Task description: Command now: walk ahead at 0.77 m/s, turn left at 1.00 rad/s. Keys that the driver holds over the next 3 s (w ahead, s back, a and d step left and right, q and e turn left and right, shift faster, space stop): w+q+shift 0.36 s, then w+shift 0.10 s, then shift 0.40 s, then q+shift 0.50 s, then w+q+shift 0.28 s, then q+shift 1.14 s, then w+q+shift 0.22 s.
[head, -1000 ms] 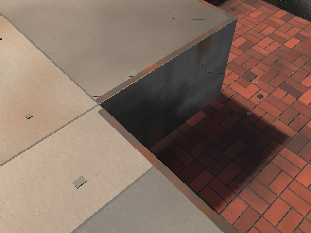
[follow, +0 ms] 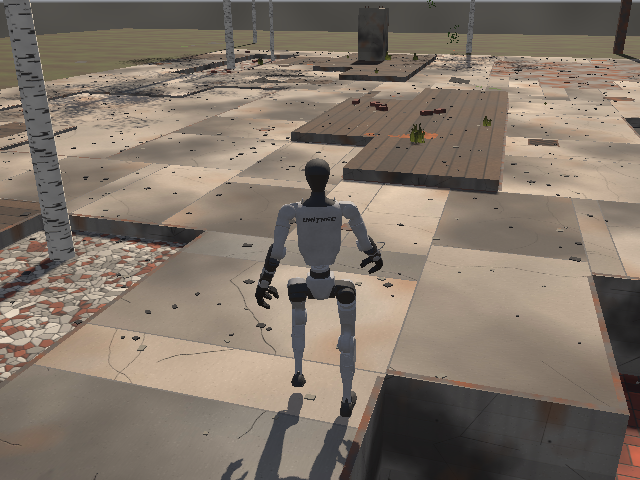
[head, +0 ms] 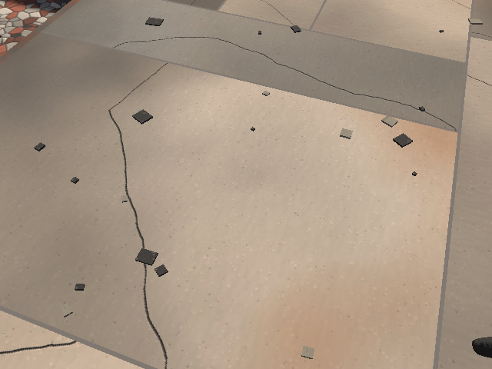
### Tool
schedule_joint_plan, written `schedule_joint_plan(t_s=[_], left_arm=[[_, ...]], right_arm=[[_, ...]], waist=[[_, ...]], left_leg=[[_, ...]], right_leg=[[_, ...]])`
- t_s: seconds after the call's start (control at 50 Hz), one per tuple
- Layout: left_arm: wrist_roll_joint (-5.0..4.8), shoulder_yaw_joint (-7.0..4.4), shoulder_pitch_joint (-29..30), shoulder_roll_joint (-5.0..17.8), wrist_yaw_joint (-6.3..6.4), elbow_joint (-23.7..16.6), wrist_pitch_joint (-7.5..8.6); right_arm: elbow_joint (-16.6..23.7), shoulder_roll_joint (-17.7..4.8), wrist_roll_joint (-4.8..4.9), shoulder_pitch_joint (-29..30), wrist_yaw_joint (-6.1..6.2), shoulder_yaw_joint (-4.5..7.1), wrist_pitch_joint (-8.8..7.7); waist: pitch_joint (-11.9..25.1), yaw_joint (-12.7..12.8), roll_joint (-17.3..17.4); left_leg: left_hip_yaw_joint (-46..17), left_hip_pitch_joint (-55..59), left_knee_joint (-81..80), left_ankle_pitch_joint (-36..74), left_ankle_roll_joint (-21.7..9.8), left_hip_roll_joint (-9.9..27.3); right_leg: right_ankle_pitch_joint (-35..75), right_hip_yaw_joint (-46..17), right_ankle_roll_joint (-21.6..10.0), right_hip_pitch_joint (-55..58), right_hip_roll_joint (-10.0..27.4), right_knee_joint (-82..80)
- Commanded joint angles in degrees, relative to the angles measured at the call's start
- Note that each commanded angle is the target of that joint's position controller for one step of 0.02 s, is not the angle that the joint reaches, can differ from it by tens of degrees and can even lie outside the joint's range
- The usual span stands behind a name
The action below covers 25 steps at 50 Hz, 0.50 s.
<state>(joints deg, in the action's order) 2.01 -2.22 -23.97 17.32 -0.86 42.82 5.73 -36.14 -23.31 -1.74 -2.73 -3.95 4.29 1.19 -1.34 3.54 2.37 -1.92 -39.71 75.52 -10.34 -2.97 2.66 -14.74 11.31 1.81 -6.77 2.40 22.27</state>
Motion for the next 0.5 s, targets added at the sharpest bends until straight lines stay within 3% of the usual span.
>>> schedule_joint_plan(t_s=[0.02, 0.06, 0.08, 0.1, 0.14, 0.18, 0.22, 0.24, 0.26, 0.28, 0.3, 0.32, 0.34, 0.36, 0.38, 0.4, 0.42, 0.44, 0.46, 0.5], left_arm=[[0.28, -0.98, -0.6, 2.5, -1.19, 0.5, 1.46], [1.11, -1.21, -3.2, 3.0, -0.9, 3.4, 1.81], [1.64, -1.58, -4.4, 3.6, -0.65, 4.7, 1.7], [2.02, -1.59, -4.9, 3.6, -0.07, 5.4, 1.46], [2.1, -2.08, -6.5, 5.4, 0.48, 6.9, 1.03], [1.21, -2.14, -6.3, 6.4, 0.91, 8.0, 0.03], [1.05, -2.55, -5.9, 9.4, 1.3, 8.0, -1.38], [0.2, -3.4, -6.8, 12.4, 1.05, 7.2, -2.53], [-0.13, -3.94, -5.7, 14.5, 0.73, 6.0, -3.48], [0.76, -3.58, -5.3, 12.2, 0.34, 4.3, -3.36], [0.88, -2.47, -1.9, 6.1, -1.03, -4.0, -2.53], [0.78, -2.52, 6.6, 8.9, -1.89, -8.4, -0.77], [0.07, -2.07, 9.7, 7.8, -1.98, -9.3, 0.36], [0.08, -1.49, 8.4, 6.3, -1.11, -8.2, 0.85], [1.01, -1.15, 6.9, 5.6, -0.73, -7.7, 0.31], [1.86, -0.85, 4.8, 4.7, -0.61, -7.1, -1.01], [2.56, -0.62, 3.9, 3.9, -0.71, -6.1, -2.39], [2.76, -0.28, 4.8, 3.1, -0.91, -7.2, -3.37], [2.59, 0.05, 9.1, 2.4, -1.06, -8.4, -3.87], [1.47, 0.77, 16.2, 2.0, -1.24, -10.6, -3.41]], right_arm=[[6.3, 3.4, -0.13, 4.7, -1.04, -1.82, -0.8], [8.6, 3.3, -0.29, 9.6, -1.07, -2.0, -0.85], [9.0, 3.8, 0.37, 11.0, -1.46, -2.35, -1.09], [9.4, 3.2, 0.4, 12.3, -1.88, -1.93, -1.39], [10.5, 3.5, -0.24, 15.0, -2.19, -2.03, -1.71], [10.4, 5.2, -0.84, 14.2, -2.05, -2.87, -2.19], [8.4, 4.1, -0.27, 7.0, -0.66, -2.19, -2.27], [5.9, 2.7, -0.04, -0.7, 0.27, -1.22, -2.4], [3.0, 1.0, 0.3, -11.9, 1.25, 0.06, -2.71], [0.1, -3.0, 0.14, -18.9, 2.45, 2.32, -2.66], [1.3, -11.5, 1.65, -14.6, 3.16, 4.51, -1.3], [3.2, -12.4, 0.66, -21.2, 3.79, 4.99, -0.16], [1.5, -11.0, 0.65, -21.2, 4.26, 4.9, -0.44], [0.4, -8.3, 0.89, -19.2, 4.4, 4.31, -1.66], [0.4, -5.6, 0.95, -16.6, 4.84, 3.3, -2.87], [0.6, -3.2, 0.91, -13.9, 5.53, 2.13, -3.84], [0.0, -0.7, 1.53, -12.7, 5.52, 0.97, -4.72], [-0.9, 0.2, 1.77, -13.7, 5.13, 0.33, -5.65], [-2.2, 0.7, 1.53, -15.4, 4.68, 0.14, -6.61], [-3.9, 0.8, 1.03, -17.8, 4.35, -0.02, -7.53]], waist=[[-3.5, -1.6, -6.4], [-5.5, -0.9, -5.8], [-6.1, -1.0, -5.5], [-7.1, -0.7, -4.7], [-8.3, -0.3, -4.9], [-9.2, -1.5, -6.5], [-3.6, -5.6, -9.1], [1.7, -8.2, -8.9], [8.1, -13.2, -8.5], [12.5, -14.5, -3.6], [14.5, -8.0, 10.6], [18.8, -11.2, 1.5], [12.5, -10.2, -1.4], [5.2, -7.2, -5.6], [3.2, -4.1, -8.1], [1.9, -1.4, -7.6], [1.3, 0.0, -8.0], [0.2, 0.2, -5.5], [-2.4, -0.5, -5.8], [-5.6, -2.5, -6.7]], left_leg=[[-0.8, -9.7, -2.5, 8.9, -0.9, 4.3], [1.8, -10.6, -6.7, 9.3, -1.9, 4.6], [2.1, -9.8, -10.5, 9.0, -3.1, 4.6], [3.4, -8.8, -13.1, 9.3, -4.0, 4.2], [7.2, -7.9, -17.2, 6.3, -5.8, 3.5], [10.4, -3.4, -24.2, 1.6, -7.9, 1.8], [15.0, 8.3, -26.2, -6.1, -10.0, -4.7], [15.6, 16.2, -27.5, -9.9, -10.8, -8.3], [14.1, 31.5, -30.9, -9.6, -12.5, -11.3], [1.4, 49.4, -35.3, -14.6, -14.1, -7.5], [-32.8, 65.2, -47.8, -24.5, -21.6, 7.2], [-43.2, 65.6, -54.6, -24.5, -21.0, 8.9], [-40.0, 59.2, -57.4, -19.6, -20.2, 9.1], [-36.4, 49.0, -57.9, -12.1, -19.2, 8.0], [-31.0, 41.1, -57.7, -9.0, -18.0, 6.0], [-27.7, 33.9, -58.3, -5.0, -17.3, 4.7], [-23.9, 29.0, -59.6, -4.3, -16.3, 2.2], [-23.3, 25.4, -60.5, -0.3, -16.9, 2.2], [-21.4, 22.5, -62.0, 5.4, -16.3, 1.6], [-14.5, 20.8, -63.3, 33.0, -12.5, -1.2]], right_leg=[[2.8, -8.7, -7.6, 2.1, 15.8, -14.3], [3.1, -4.2, -7.0, 3.5, 15.8, -16.7], [3.6, -1.7, -5.8, 4.4, 15.5, -17.2], [6.5, 0.8, -5.1, 5.1, 14.4, -17.7], [11.9, 4.6, -4.6, 8.6, 14.4, -17.8], [26.4, 8.6, -4.0, 10.2, 14.5, -14.8], [60.2, 10.3, -3.8, 12.1, 15.5, -2.9], [66.8, 9.8, -4.2, 13.0, 16.8, 9.3], [68.3, 8.5, -4.0, 6.5, 17.7, 25.8], [39.7, 6.0, -1.8, -10.6, 15.4, 44.7], [-11.8, 0.9, 2.9, -39.8, 0.7, 67.6], [-8.0, -11.2, 2.3, -46.9, 1.3, 71.0], [-4.5, -12.8, 1.4, -47.9, 3.0, 68.4], [-3.7, -12.7, 1.0, -45.1, 4.7, 64.4], [-4.6, -13.0, 1.2, -40.8, 6.3, 60.7], [-5.6, -12.8, 1.9, -36.7, 7.3, 59.1], [-6.9, -13.0, 2.3, -34.3, 8.3, 56.9], [-7.4, -12.3, 2.7, -33.9, 8.6, 54.4], [-6.3, -11.2, 2.7, -34.7, 9.1, 50.1], [1.9, -7.4, 2.4, -32.2, 7.0, 38.3]])
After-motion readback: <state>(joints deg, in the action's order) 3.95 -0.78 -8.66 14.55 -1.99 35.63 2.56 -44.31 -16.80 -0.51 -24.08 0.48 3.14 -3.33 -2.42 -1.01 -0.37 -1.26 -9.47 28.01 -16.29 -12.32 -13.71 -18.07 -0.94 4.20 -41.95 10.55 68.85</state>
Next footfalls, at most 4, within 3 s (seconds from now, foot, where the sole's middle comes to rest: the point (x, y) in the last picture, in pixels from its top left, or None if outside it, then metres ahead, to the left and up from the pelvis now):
0.28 left None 0.37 0.15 -0.77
0.68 right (178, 260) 0.81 0.28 -0.77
1.10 left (96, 288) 0.70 0.51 -0.77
1.54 right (147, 242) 0.87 0.39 -0.77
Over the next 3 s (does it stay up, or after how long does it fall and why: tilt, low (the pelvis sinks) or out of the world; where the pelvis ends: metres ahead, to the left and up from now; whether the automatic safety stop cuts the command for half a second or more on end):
stays up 0.74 0.73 0.01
